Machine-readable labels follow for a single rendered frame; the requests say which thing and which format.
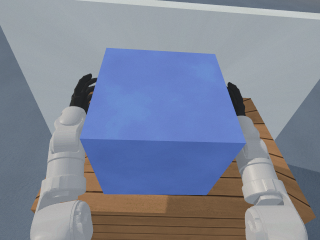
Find pedestal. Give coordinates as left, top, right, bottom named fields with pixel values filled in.
left=30, top=91, right=316, bottom=240

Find carton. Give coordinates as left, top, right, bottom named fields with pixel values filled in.
left=79, top=48, right=246, bottom=195

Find robot right upper arm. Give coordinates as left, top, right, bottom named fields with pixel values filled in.
left=245, top=205, right=307, bottom=240

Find right robot hand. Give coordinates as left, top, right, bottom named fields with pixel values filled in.
left=227, top=82, right=246, bottom=116

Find robot left upper arm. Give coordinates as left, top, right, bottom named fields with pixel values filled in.
left=31, top=200, right=93, bottom=240

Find robot left forearm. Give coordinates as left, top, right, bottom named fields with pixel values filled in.
left=30, top=106, right=87, bottom=240

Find left robot hand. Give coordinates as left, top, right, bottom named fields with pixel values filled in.
left=69, top=73, right=97, bottom=114

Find robot right forearm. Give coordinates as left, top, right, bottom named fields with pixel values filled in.
left=235, top=115, right=308, bottom=240

